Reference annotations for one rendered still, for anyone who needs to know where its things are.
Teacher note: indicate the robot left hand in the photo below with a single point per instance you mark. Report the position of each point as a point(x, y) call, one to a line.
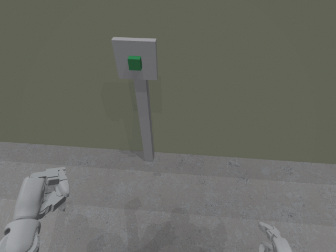
point(51, 186)

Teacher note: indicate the left robot forearm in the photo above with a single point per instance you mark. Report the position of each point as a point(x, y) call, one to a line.
point(21, 235)

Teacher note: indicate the panel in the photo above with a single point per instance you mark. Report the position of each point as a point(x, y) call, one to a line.
point(123, 47)

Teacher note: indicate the button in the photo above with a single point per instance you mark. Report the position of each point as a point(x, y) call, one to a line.
point(135, 63)

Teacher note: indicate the robot right hand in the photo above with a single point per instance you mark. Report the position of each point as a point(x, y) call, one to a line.
point(279, 244)

